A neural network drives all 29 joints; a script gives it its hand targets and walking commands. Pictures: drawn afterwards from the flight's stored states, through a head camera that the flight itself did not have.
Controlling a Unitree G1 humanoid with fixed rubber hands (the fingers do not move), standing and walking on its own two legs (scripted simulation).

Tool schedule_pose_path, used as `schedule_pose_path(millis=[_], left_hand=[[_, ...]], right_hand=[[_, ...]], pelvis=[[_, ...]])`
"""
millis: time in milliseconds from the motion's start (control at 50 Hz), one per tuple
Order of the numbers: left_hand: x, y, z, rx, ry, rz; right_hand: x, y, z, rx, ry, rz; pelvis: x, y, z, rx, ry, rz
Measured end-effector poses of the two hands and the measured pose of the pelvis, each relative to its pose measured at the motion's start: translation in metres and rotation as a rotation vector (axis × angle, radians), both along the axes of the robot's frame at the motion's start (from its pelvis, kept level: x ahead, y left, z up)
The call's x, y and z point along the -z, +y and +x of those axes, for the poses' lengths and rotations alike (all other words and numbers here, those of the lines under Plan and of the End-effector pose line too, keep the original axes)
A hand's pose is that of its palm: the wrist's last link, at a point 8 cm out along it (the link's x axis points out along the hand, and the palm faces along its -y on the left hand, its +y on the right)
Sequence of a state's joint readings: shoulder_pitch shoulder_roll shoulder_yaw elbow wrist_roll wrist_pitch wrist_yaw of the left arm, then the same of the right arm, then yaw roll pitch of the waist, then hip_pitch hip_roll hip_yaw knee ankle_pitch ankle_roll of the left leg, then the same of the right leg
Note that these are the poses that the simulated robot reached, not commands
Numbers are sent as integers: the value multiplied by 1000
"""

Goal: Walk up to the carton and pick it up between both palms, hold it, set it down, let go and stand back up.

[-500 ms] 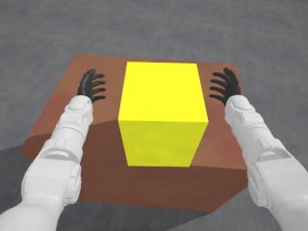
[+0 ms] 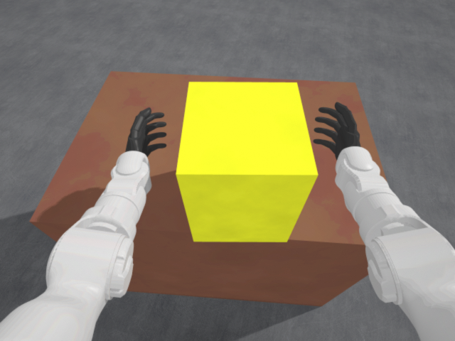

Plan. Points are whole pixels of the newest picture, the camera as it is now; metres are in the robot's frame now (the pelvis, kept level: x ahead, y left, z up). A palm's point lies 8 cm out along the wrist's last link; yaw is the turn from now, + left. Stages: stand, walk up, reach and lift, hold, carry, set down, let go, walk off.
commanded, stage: reach and lift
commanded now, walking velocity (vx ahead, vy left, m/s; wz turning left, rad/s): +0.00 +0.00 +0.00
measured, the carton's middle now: (241, 167) +0.45 +0.04 +0.02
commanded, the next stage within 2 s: none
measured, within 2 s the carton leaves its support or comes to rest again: neither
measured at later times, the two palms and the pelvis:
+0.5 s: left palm (163, 151) +0.44 +0.19 +0.07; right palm (323, 150) +0.46 -0.11 +0.08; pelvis +0.00 +0.00 +0.01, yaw +0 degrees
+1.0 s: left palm (164, 162) +0.41 +0.18 +0.07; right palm (328, 162) +0.43 -0.11 +0.08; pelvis +0.01 +0.00 +0.02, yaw -1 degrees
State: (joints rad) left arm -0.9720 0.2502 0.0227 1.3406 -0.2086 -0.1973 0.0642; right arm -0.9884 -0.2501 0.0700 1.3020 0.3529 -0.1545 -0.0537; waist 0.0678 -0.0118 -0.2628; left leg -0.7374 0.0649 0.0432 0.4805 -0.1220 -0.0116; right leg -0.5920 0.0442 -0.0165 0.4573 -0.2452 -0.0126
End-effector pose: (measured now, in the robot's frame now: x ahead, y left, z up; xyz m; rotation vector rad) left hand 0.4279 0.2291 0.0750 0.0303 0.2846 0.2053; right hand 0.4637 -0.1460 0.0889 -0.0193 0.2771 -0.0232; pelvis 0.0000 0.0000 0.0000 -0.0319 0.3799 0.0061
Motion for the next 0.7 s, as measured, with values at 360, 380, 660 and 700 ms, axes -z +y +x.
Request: schedule_pose_path(millis=[360,380,660,700], left_hand=[[10,-41,10,40,-18,-60],[10,-40,10,39,-17,-60],[5,-50,1,26,-34,-15],[5,-50,-3,35,-26,-10]], right_hand=[[6,37,-1,-33,-26,14],[6,37,-1,-24,-26,11],[4,34,-23,28,-82,-37],[5,33,-27,25,-78,-45]], pelvis=[[-2,-5,2,5,-12,12],[-3,-4,3,5,-16,12],[-15,3,9,18,-134,17],[-16,2,10,21,-158,20]])
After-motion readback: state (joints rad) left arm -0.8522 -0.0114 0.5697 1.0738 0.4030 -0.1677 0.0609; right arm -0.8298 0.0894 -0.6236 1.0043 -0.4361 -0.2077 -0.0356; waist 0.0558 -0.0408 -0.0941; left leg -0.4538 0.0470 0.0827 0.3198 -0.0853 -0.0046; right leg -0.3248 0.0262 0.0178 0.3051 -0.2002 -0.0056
